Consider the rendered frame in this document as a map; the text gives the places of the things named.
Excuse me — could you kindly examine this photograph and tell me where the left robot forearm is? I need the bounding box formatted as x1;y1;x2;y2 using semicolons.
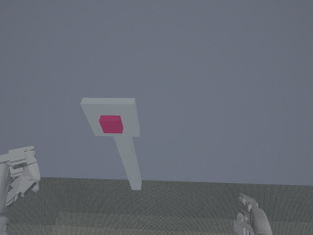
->
0;215;10;235

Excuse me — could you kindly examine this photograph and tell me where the left robot hand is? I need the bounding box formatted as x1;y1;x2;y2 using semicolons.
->
0;146;41;215

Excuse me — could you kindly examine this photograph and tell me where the panel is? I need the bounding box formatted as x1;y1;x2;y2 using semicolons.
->
80;98;142;191

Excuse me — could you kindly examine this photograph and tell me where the right robot hand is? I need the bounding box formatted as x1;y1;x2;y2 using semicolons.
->
233;193;273;235

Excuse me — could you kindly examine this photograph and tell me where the button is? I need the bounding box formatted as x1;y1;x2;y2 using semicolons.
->
99;116;123;134

